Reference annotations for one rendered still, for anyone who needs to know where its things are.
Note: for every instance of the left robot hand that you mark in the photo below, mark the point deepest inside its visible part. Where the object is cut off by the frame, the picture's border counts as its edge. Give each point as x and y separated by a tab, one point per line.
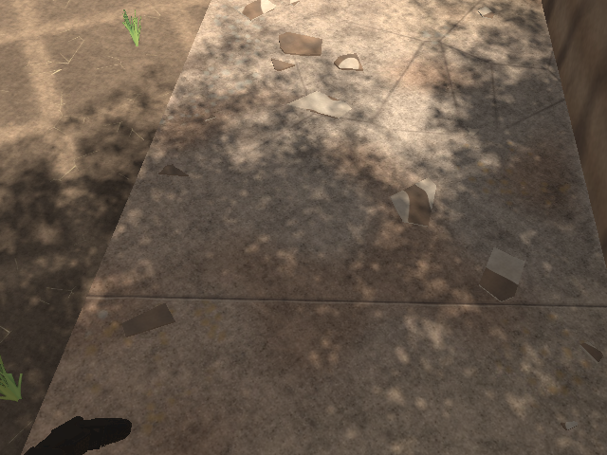
77	435

